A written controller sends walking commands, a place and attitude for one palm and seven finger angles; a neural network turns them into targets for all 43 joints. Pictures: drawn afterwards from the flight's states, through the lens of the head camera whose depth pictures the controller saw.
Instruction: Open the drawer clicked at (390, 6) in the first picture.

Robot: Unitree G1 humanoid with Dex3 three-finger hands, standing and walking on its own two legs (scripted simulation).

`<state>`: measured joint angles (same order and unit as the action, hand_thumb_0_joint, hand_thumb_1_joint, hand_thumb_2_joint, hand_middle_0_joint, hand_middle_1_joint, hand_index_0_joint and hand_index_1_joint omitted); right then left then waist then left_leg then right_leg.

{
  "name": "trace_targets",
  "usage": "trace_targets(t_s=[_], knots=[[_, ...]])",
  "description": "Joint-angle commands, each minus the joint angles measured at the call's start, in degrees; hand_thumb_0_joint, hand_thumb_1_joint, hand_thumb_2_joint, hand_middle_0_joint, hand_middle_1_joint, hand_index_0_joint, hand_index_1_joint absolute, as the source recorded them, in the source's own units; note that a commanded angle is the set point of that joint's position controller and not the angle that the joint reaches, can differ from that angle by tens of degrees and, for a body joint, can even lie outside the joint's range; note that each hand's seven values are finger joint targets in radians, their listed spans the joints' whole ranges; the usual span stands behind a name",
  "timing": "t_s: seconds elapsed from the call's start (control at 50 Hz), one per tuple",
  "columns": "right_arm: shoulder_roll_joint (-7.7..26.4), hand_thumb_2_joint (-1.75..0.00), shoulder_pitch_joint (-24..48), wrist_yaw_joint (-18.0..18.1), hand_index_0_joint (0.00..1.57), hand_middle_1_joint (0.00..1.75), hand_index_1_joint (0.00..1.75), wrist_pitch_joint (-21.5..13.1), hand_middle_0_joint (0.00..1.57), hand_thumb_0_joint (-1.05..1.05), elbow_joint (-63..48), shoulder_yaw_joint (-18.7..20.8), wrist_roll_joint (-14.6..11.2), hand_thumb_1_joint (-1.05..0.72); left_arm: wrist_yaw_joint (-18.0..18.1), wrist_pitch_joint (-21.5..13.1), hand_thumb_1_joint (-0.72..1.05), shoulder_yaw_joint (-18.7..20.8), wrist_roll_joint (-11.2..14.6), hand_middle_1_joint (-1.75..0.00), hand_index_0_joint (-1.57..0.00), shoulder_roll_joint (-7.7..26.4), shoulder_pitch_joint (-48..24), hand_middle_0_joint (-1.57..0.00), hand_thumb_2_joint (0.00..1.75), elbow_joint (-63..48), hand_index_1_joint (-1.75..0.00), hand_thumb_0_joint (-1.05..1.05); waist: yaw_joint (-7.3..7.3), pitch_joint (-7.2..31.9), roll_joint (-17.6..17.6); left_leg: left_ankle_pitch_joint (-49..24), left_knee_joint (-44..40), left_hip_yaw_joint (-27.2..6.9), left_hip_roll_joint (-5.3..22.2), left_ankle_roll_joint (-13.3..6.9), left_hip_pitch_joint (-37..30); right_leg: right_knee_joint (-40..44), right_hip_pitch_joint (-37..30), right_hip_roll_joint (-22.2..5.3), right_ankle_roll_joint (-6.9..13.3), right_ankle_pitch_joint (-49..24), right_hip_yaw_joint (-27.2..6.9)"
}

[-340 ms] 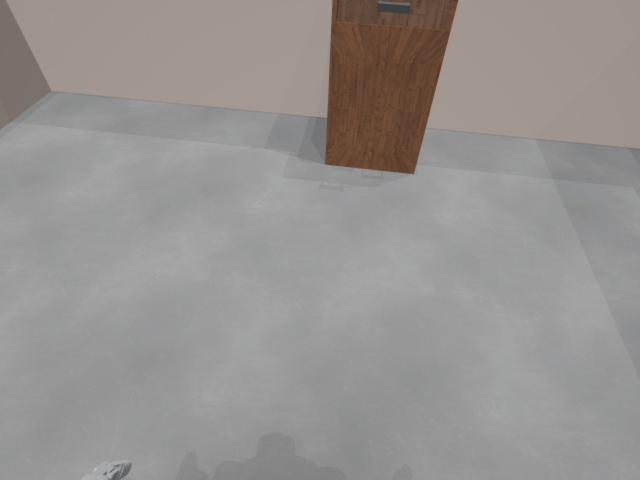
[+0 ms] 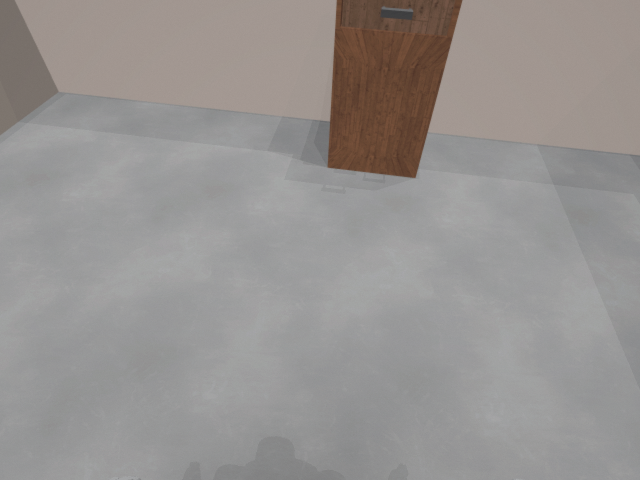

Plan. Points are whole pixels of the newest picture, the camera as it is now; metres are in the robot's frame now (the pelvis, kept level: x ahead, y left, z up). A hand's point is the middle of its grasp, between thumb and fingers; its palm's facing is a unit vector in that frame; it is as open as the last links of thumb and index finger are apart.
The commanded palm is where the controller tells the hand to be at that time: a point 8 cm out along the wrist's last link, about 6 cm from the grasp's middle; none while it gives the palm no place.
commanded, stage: stand and wait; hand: left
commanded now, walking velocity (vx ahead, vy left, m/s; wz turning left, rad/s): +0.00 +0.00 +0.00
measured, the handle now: (396, 11) +1.69 -0.19 +0.01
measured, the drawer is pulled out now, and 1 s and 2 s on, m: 0.00 0.00 0.00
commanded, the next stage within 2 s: look at it before walking up in 0.48 s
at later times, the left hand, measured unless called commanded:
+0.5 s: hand out of the picture +0.06 +0.24 -0.15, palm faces -0.04 -0.94 -0.33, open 7.4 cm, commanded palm none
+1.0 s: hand out of the picture +0.07 +0.23 -0.15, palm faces -0.04 -0.94 -0.33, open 7.4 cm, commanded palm none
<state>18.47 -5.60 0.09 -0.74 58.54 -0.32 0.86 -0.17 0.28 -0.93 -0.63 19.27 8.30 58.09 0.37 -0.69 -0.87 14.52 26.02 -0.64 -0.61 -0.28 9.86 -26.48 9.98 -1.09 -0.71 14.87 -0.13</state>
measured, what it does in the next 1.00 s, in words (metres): stands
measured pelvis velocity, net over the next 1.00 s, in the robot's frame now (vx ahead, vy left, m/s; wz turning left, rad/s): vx -0.01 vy -0.01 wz -0.01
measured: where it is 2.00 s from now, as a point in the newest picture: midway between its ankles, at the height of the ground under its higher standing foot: outside the picture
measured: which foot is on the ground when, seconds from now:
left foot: down 0.00-1.00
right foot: down 0.00-1.00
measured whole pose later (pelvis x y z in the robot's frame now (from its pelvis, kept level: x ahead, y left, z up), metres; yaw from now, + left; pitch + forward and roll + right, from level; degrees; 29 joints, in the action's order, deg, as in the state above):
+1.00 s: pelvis -0.01 -0.01 +0.01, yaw -1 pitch -2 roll +0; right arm 19.1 -6.7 0.0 -0.7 63.9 -0.3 0.5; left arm -0.2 -0.3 -0.8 -0.7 19.6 8.2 62.3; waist 0.0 -1.5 -0.5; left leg 11.6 21.6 -0.4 0.6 0.8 8.5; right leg -22.2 8.9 0.1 0.2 11.8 -0.3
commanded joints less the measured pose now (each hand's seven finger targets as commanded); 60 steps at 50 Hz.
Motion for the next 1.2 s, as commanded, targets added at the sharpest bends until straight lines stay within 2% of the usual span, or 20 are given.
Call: trace_targets(t_s=[0.0, 0.1, 0.24, 0.46, 0.64, 0.7, 1.18], knots=[[12.2, -0.90, 3.1, 0.7, 0.20, 0.30, 0.30, -1.2, 0.20, 0.00, -3.4, 3.0, -0.1, -0.90, 0.9, -1.5, 0.90, 3.0, 0.1, -0.30, -0.20, 11.8, -3.1, -0.20, 0.90, -3.4, -0.30, 0.00, -0.38, 3.4, 1.5, -11.2, -4.6, -5.0, 6.5, -2.0, -0.9, 4.7, -1.0, -5.6, 2.5, -10.2, -5.1], [12.3, -0.90, 2.6, 0.6, 0.20, 0.30, 0.30, -1.0, 0.20, 0.00, -2.0, 2.8, -0.2, -0.90, 0.8, -1.6, 0.90, 2.9, 0.1, -0.30, -0.20, 11.9, -2.8, -0.20, 0.90, -2.1, -0.30, 0.00, -0.41, 2.7, 0.8, -8.7, -5.4, -5.3, 6.5, -1.8, -0.7, 6.2, -0.7, -5.8, 2.6, -7.8, -5.8], [12.7, -0.90, 1.9, 0.6, 0.20, 0.30, 0.30, -1.0, 0.20, 0.00, -0.3, 2.6, -0.3, -0.90, 0.9, -1.7, 0.90, 2.9, 0.2, -0.30, -0.20, 12.1, -2.6, -0.20, 0.90, -0.7, -0.30, 0.00, -0.34, 2.9, 1.1, -8.9, -6.1, -5.4, 6.8, -1.6, -1.1, 6.7, -1.3, -5.7, 2.6, -8.0, -5.9], [12.7, -0.90, 1.2, 0.4, 0.20, 0.30, 0.30, -1.0, 0.20, 0.00, 1.3, 2.5, -0.3, -0.90, 0.8, -1.5, 0.90, 2.8, 0.0, -0.30, -0.20, 12.1, -2.7, -0.20, 0.90, 0.3, -0.30, 0.00, -0.22, 0.9, 0.9, -5.5, -7.7, -5.9, 6.9, -1.5, 0.2, 8.3, -0.3, -5.6, 2.5, -3.5, -6.4], [12.6, -0.90, 0.9, 0.4, 0.20, 0.30, 0.30, -1.0, 0.20, 0.00, 1.4, 2.5, -0.4, -0.90, 0.8, -1.8, 0.90, 2.8, 0.0, -0.30, -0.20, 12.0, -2.8, -0.20, 0.90, 0.3, -0.30, 0.00, -0.45, 1.8, 0.0, -7.1, -7.4, -5.6, 6.9, -1.3, -1.0, 8.5, -0.1, -5.7, 2.6, -5.0, -6.8], [12.7, -0.90, 1.2, 0.4, 0.20, 0.30, 0.30, -1.1, 0.20, 0.00, 1.6, 2.5, -0.3, -0.90, 0.8, -1.8, 0.90, 2.7, 0.0, -0.30, -0.20, 12.0, -2.7, -0.20, 0.90, 0.4, -0.30, 0.00, -0.41, 2.1, 1.1, -7.9, -7.5, -5.3, 7.1, -1.3, -1.5, 8.2, -0.4, -5.7, 2.5, -6.5, -6.5], [12.7, -0.90, 1.6, 0.6, 0.20, 0.30, 0.30, -1.2, 0.20, 0.00, 1.7, 2.4, -0.4, -0.90, 0.9, -1.9, 0.90, 2.8, 0.0, -0.30, -0.20, 12.1, -2.5, -0.20, 0.90, 0.8, -0.30, 0.00, -0.36, 2.8, 0.9, -12.2, -7.8, -4.7, 7.7, -1.1, -3.5, 8.0, -2.2, -5.8, 2.5, -12.7, -6.0]])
